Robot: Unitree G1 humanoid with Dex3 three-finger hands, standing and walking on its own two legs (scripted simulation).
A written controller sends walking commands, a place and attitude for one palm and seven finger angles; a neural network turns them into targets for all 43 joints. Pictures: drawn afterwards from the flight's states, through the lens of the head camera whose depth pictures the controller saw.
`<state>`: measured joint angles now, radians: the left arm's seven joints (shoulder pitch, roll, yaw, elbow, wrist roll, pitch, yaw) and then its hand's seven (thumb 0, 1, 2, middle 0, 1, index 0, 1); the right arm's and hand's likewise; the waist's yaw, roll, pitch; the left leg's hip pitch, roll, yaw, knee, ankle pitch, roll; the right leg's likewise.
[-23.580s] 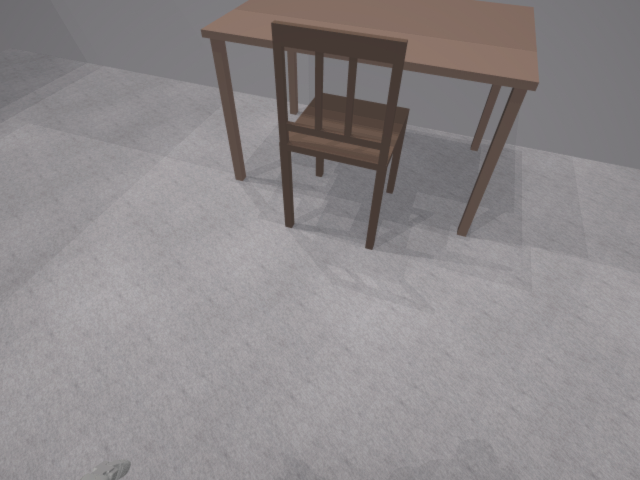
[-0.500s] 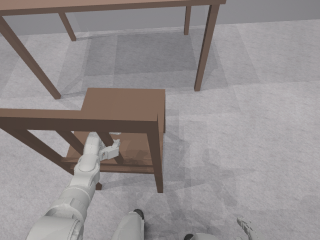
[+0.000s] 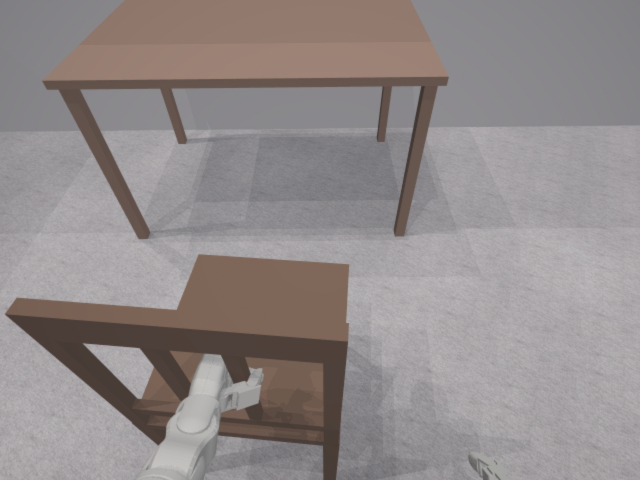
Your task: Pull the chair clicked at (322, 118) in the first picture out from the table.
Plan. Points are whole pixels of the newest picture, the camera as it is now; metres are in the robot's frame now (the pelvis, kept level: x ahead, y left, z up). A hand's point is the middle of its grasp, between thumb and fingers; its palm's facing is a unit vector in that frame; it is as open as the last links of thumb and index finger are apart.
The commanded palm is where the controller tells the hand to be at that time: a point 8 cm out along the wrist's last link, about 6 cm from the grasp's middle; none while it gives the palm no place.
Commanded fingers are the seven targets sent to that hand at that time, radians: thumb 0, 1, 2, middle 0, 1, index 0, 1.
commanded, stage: stop walking, hand still on the chair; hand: left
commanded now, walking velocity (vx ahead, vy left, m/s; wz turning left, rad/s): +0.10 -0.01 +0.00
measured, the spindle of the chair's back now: (177, 380) +0.28 +0.24 -0.11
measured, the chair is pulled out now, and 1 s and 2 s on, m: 0.69 0.71 0.71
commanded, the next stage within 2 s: open the thumb and straighten the fingers in 0.54 s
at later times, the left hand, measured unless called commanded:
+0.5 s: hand (248, 403) +0.23 +0.12 -0.07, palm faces -0.03 -0.99 -0.16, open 5.4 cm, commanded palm +0.22 +0.17 -0.05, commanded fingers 0.00 0.90 0.90 -0.50 -1.45 -0.50 -1.45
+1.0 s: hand (246, 392) +0.25 +0.12 -0.06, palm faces -0.02 -0.99 -0.16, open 11.3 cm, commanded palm +0.22 +0.17 -0.04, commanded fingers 0.00 -0.55 0.20 -0.28 -0.80 -0.28 -0.80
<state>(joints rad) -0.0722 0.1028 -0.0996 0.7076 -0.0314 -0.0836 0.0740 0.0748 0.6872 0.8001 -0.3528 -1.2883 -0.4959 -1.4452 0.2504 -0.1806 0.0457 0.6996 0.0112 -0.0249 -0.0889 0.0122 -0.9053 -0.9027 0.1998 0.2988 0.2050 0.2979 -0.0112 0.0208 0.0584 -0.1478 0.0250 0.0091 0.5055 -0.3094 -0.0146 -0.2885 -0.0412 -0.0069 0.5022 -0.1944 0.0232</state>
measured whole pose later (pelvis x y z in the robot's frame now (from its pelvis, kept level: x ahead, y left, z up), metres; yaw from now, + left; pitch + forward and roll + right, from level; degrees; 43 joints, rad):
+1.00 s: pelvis +0.03 -0.01 -0.02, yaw +2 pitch +7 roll +0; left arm 0.25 0.14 -0.10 0.19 -0.04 0.05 0.04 0.01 -0.18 0.37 -0.43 -1.29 -0.45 -1.31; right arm 0.22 -0.25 0.02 0.57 0.03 -0.14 -0.04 0.01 -0.90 -0.90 0.20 0.30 0.21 0.30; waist -0.03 0.06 -0.08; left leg -0.42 0.02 -0.03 0.73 -0.43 -0.03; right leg -0.56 -0.06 -0.03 0.73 -0.30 0.02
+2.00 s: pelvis +0.03 +0.01 -0.05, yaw +4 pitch +11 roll -1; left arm 0.69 0.15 -0.17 -0.30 0.00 0.18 0.04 -0.01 -0.53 0.20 0.00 0.00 0.00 0.00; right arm 0.27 -0.21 0.03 0.44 0.03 -0.17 -0.09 0.02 -0.90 -0.90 0.20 0.30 0.21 0.30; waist -0.02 0.06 -0.16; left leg -0.60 0.00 -0.07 0.98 -0.56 -0.01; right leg -0.70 -0.08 -0.05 0.93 -0.41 0.04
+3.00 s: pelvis +0.03 +0.00 -0.05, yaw +4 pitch +6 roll -2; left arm 0.84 0.40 0.01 -0.48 -0.04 0.06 0.04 -0.01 -0.38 0.28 -0.03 -0.04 -0.20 -0.10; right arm 0.26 -0.18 0.02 0.53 0.05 -0.20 -0.15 0.02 -0.90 -0.90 0.20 0.30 0.20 0.30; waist 0.00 0.09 -0.11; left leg -0.50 0.03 -0.09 0.95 -0.55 -0.04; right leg -0.59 -0.04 -0.08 0.89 -0.39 0.01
